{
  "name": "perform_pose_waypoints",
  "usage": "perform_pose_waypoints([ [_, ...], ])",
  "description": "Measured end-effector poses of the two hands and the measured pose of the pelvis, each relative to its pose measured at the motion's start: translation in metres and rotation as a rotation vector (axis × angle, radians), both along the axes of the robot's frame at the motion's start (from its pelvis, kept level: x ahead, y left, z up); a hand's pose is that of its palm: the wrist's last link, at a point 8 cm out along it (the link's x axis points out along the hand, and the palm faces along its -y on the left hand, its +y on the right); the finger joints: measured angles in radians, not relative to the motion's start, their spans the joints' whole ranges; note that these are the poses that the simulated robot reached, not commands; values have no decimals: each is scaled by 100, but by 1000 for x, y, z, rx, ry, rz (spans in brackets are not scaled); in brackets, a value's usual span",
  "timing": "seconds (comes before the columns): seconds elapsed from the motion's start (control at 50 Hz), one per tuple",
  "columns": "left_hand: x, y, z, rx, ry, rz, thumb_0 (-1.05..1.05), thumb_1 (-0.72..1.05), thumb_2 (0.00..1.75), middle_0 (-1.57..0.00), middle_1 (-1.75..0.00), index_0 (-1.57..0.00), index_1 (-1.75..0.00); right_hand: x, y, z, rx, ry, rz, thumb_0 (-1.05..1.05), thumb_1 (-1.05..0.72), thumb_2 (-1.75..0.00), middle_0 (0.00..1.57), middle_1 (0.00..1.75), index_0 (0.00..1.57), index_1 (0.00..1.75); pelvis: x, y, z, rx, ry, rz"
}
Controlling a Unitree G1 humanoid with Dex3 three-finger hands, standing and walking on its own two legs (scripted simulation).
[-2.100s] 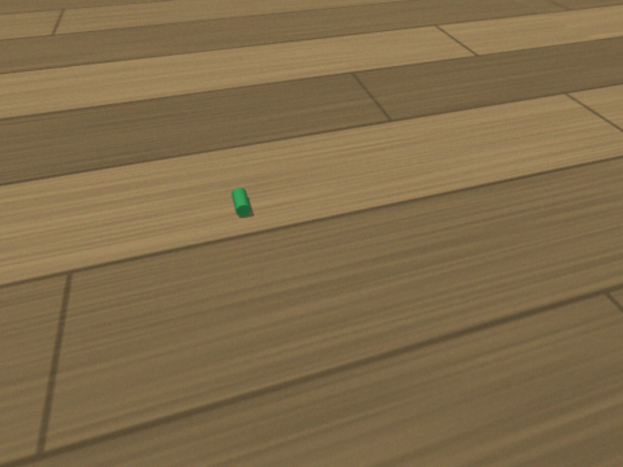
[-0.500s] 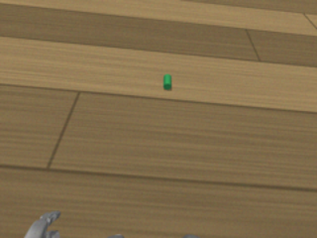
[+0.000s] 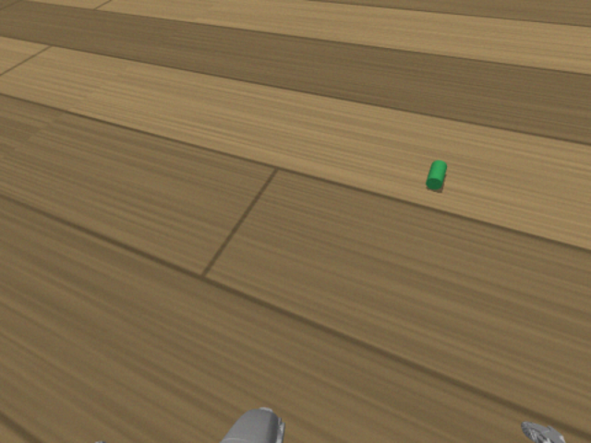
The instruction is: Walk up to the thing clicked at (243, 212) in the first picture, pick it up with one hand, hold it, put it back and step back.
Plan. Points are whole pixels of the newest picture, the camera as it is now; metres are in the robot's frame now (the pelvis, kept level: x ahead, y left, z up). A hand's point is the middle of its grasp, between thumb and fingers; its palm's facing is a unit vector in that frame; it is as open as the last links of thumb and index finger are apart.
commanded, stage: walk up
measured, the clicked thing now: (436, 174) +1.31 -0.54 -0.73
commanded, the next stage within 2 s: stand in 1.48 s
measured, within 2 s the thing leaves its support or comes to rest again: neither
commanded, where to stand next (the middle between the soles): +0.07 +0.02 m, yaw +15 degrees
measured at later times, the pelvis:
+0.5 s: pelvis +0.00 +0.01 -0.01, yaw +13 degrees
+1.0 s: pelvis +0.00 +0.02 -0.01, yaw +18 degrees
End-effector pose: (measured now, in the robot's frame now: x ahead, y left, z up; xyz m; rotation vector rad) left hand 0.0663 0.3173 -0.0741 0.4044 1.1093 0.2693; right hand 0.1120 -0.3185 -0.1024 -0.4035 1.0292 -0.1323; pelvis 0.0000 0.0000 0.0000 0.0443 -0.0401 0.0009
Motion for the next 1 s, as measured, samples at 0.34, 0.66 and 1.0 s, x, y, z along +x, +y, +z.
perform_pose_waypoints([
  [0.34,-95,29,-43,-82,82,204,1,91,90,-20,-30,-20,-30,25,48,12,-54,34,159,1,-90,-89,20,30,20,30,-4,21,-9,-32,-9,185],
  [0.66,-103,-5,-25,-48,17,260,1,90,90,-20,-30,-20,-30,55,46,-11,16,55,212,1,-90,-89,20,30,20,30,-2,-2,-7,-30,-23,266],
  [1.0,-101,24,-41,-85,50,316,1,91,90,-20,-30,-20,-30,43,66,-6,-20,120,226,1,-90,-89,20,30,20,30,3,19,-6,-26,1,308],
])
